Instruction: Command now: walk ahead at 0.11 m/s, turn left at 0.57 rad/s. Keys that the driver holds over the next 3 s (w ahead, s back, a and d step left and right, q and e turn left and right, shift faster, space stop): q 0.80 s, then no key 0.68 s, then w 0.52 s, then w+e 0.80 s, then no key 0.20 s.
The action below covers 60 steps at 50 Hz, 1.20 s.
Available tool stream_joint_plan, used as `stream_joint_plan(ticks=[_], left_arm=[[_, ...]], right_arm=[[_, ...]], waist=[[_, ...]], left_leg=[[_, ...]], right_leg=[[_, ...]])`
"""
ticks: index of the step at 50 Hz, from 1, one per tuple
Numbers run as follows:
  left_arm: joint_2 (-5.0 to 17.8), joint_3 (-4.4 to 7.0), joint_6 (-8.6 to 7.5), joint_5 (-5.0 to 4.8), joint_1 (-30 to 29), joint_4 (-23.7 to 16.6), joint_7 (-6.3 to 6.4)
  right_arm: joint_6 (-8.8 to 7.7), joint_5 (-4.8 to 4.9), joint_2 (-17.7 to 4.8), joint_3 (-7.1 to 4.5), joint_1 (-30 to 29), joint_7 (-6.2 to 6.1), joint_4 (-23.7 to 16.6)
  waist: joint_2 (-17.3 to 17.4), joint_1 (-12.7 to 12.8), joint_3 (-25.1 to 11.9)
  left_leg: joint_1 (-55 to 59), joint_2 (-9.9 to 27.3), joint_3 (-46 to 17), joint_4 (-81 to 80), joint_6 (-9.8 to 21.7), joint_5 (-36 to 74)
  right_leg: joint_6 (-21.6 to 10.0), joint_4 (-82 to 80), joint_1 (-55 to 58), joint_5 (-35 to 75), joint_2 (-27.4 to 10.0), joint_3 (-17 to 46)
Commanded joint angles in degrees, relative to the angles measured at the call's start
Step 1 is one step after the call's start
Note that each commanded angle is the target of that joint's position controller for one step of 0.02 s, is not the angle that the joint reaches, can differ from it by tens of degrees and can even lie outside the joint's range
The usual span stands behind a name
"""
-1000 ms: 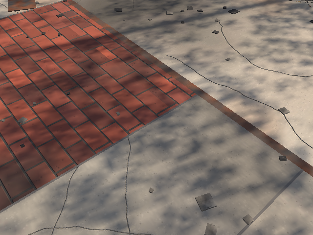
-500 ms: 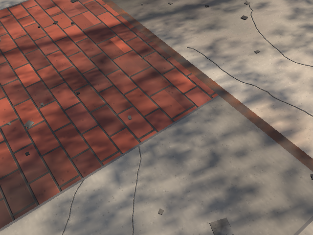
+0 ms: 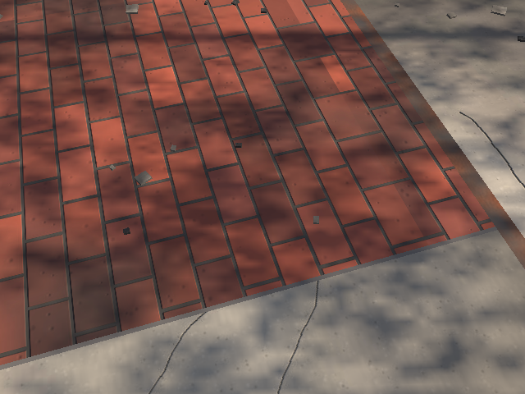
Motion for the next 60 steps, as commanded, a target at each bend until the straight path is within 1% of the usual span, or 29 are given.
stream_joint_plan(ticks=[1,4,10,16,18,20,21,22,23,24,25,26,28,32,34,40,42,43,44,45,46,47,48,49,50,51,52,55,60], left_arm=[[5.0,1.18,2.1,0.87,6.8,-2.2,0.23],[4.5,1.05,3.05,0.44,5.2,-3.3,0.23],[6.3,1.35,3.98,0.06,-2.7,-6.5,0.53],[6.4,0.88,2.89,-1.09,-3.8,-8.1,1.01],[6.7,0.75,2.34,-1.63,-1.6,-8.1,1.19],[6.7,0.65,1.71,-1.9,3.0,-7.3,1.5],[8.1,1.01,1.29,-1.48,5.3,-6.9,1.87],[13.1,1.96,1.24,-0.5,3.6,-7.9,2.37],[17.0,2.47,1.54,0.23,-2.6,-10.6,2.19],[14.2,2.13,1.69,0.6,-2.3,-10.4,1.81],[10.4,1.01,1.54,-0.02,-4.7,-10.8,1.5],[9.1,0.6,1.51,-0.19,-6.4,-11.3,1.2],[8.8,0.42,1.55,-0.15,-6.0,-12.0,1.17],[10.4,1.2,1.58,-0.11,1.6,-10.4,0.97],[11.4,1.7,1.55,-0.05,3.3,-9.8,0.85],[13.4,2.56,1.65,0.24,1.6,-9.8,-0.59],[14.1,2.76,1.83,0.08,2.1,-9.1,-0.98],[14.3,2.78,2.02,-0.27,1.5,-8.9,-1.12],[14.1,2.68,2.3,-0.85,0.7,-8.7,-1.16],[12.8,2.35,2.5,-0.94,2.5,-8.2,-1.25],[6.6,0.72,2.98,0.15,5.4,-10.0,-1.66],[7.5,0.57,4.16,-0.39,0.8,-11.3,-0.81],[9.8,1.06,4.87,-0.69,-0.2,-10.6,-0.67],[9.5,1.13,4.95,-1.17,-0.1,-9.6,-0.99],[10.0,1.29,4.73,-1.24,1.2,-8.3,-1.22],[10.7,1.58,4.79,-0.55,2.4,-7.4,-1.41],[10.5,1.53,4.81,-0.25,4.0,-6.2,-1.56],[8.7,1.0,5.17,-0.7,3.9,-5.2,-1.71],[7.4,0.38,5.3,-0.68,2.2,-4.1,-0.86]], right_arm=[[-0.4,-0.19,-6.3,-1.45,3.0,-0.43,-3.0],[-0.63,-0.7,-8.7,-2.18,3.5,-0.11,-3.4],[1.02,-0.77,-9.6,-2.8,5.7,-0.3,-4.2],[1.65,-1.35,-10.1,-3.25,6.0,0.04,-4.8],[1.9,-1.26,-10.1,-3.32,5.1,0.3,-5.1],[2.28,-0.59,-10.0,-3.31,3.1,0.44,-5.4],[2.31,0.06,-9.1,-3.04,2.4,0.23,-5.9],[2.2,0.53,-5.1,-2.13,5.5,-0.02,-6.3],[1.78,0.25,-6.5,-2.63,5.7,-0.53,-6.7],[1.68,-1.8,-10.4,-3.45,4.2,-0.5,-6.1],[1.83,-1.74,-10.4,-3.73,5.5,-0.04,-5.2],[2.36,-1.65,-9.7,-3.65,7.3,0.4,-4.3],[3.37,-1.32,-9.4,-3.41,8.7,1.59,-3.8],[4.05,-0.71,-8.0,-2.31,2.9,2.28,-6.0],[4.31,-0.56,-7.6,-1.89,1.2,2.52,-6.8],[4.37,0.24,-6.6,-0.74,-0.8,2.93,-9.1],[4.04,0.36,-6.5,-0.56,-0.4,2.62,-9.4],[3.74,0.17,-6.3,-0.45,1.0,2.37,-9.1],[3.15,-0.44,-6.1,-0.3,3.1,1.95,-8.4],[2.25,-1.47,-8.3,-0.59,4.6,1.3,-8.0],[1.25,-2.07,-13.5,-1.05,5.3,0.7,-9.0],[0.98,-0.29,-16.0,-1.87,7.1,0.4,-8.4],[0.89,-0.01,-12.4,-0.91,6.6,0.36,-7.7],[0.88,-0.08,-9.3,0.29,2.8,0.13,-7.8],[1.1,-0.49,-8.0,0.85,-0.5,-0.2,-8.1],[0.97,-0.22,-8.1,0.94,-0.9,-0.76,-8.0],[0.85,-0.25,-7.5,1.31,-0.6,-0.91,-7.6],[0.31,-0.4,-7.2,1.8,0.4,-0.97,-6.2],[0.3,-1.03,-7.6,2.1,1.0,-0.94,-3.7]], waist=[[0.9,1.1,-10.9],[2.4,0.9,-12.1],[6.2,-2.1,-10.2],[7.7,-2.7,-9.8],[8.3,-1.8,-10.1],[7.9,0.8,-10.1],[6.0,2.0,-9.7],[-4.9,-0.7,-10.1],[-12.1,-1.6,-7.0],[-6.3,-1.2,-6.2],[-3.5,-3.1,-6.2],[-3.7,-4.2,-6.0],[-7.5,-3.6,-7.1],[-7.2,0.9,-7.0],[-8.1,1.9,-7.4],[-10.1,1.9,-8.2],[-10.7,1.8,-8.6],[-10.1,0.7,-8.9],[-8.3,-1.2,-9.1],[-2.5,-2.0,-10.5],[14.2,0.2,-13.1],[15.2,-3.4,-12.3],[8.7,-2.6,-10.0],[7.9,-1.0,-7.0],[7.8,0.7,-5.9],[9.2,0.8,-5.9],[8.7,1.0,-7.5],[6.9,0.6,-8.2],[8.2,-0.8,-6.1]], left_leg=[[9.1,16.4,-19.4,-12.8,8.7,24.8],[8.2,14.5,-19.5,-13.3,7.2,18.7],[10.0,13.3,-27.1,-16.3,5.1,-8.3],[11.3,13.0,-32.2,-14.1,4.6,-4.3],[11.0,12.6,-34.1,-13.1,3.9,0.3],[8.0,10.6,-34.2,-11.7,1.2,0.1],[3.7,7.7,-32.3,-9.6,-1.9,-5.9],[-2.1,1.5,-24.4,1.1,-5.5,-19.1],[-11.5,-6.8,-11.1,13.9,-7.4,-24.8],[-8.8,-1.1,-11.4,24.2,-8.3,-23.4],[-6.7,-0.8,-11.6,28.6,-8.4,-20.2],[-6.4,-0.7,-11.1,32.6,-8.8,-17.4],[-8.4,-0.3,-9.2,37.9,-10.1,-15.8],[-12.4,2.0,-7.0,32.4,-12.3,-16.1],[-11.7,2.9,-6.2,28.3,-12.5,-17.0],[0.9,4.5,-1.1,14.3,-9.7,-18.6],[4.5,3.7,-0.4,8.7,-8.3,-18.4],[7.4,3.3,0.0,3.4,-7.5,-15.5],[12.6,3.0,-0.2,-5.8,-6.6,-7.9],[20.3,6.2,-6.1,-13.4,-5.6,-0.6],[29.4,24.2,-26.6,-14.5,-2.5,17.6],[21.8,29.0,-28.8,-11.3,6.9,31.6],[21.4,25.7,-24.3,-11.4,7.7,30.2],[18.8,22.2,-20.0,-12.3,6.0,26.5],[18.3,18.9,-17.1,-13.0,3.7,23.6],[18.7,17.3,-15.3,-12.9,3.2,26.0],[19.4,16.4,-13.9,-12.6,3.0,28.3],[19.3,16.4,-13.4,-13.2,3.0,23.7],[15.6,16.5,-15.9,-13.8,3.6,11.1]], right_leg=[[0.6,-3.7,-2.2,3.2,-1.2,3.1],[1.1,-8.8,-2.5,5.3,-0.5,3.4],[2.0,-18.2,-6.3,6.5,0.7,5.3],[0.2,-27.9,-0.8,2.8,4.1,5.7],[-1.0,-33.6,3.7,1.7,5.6,5.6],[-2.5,-45.6,12.1,5.8,6.6,4.8],[-3.3,-54.6,18.2,9.2,3.9,6.6],[-6.3,-61.6,22.4,3.5,-8.9,19.0],[-12.4,-63.6,18.7,10.1,-20.3,31.9],[-15.3,-60.9,14.1,19.7,-20.3,27.7],[-13.9,-58.8,12.9,25.8,-15.9,21.1],[-12.0,-57.4,13.2,29.7,-12.1,15.0],[-11.2,-55.4,17.0,36.6,-9.3,9.1],[-12.7,-53.1,26.0,43.9,-10.9,7.1],[-13.2,-52.4,28.2,45.3,-12.2,6.6],[-12.5,-50.2,22.6,44.7,-13.6,1.8],[-12.2,-48.3,21.6,44.7,-13.9,2.1],[-11.3,-46.3,20.7,43.6,-13.6,1.7],[-9.2,-43.0,17.9,39.8,-12.6,0.1],[-5.8,-37.1,12.2,31.6,-10.8,-2.3],[-1.5,-23.3,-0.3,-2.0,-5.0,-6.9],[-0.8,-18.2,-1.9,-10.7,0.8,-1.6],[-0.7,-14.9,-2.3,-8.3,-0.6,1.4],[-0.8,-15.2,-2.0,-4.4,-0.9,2.4],[-0.5,-17.1,-1.3,-1.0,-1.2,2.5],[-0.1,-16.9,-0.6,1.4,-0.7,1.7],[0.2,-16.7,1.0,2.7,-0.2,1.6],[0.8,-21.2,3.5,3.7,0.3,1.7],[-0.1,-33.3,8.4,2.5,1.4,1.3]])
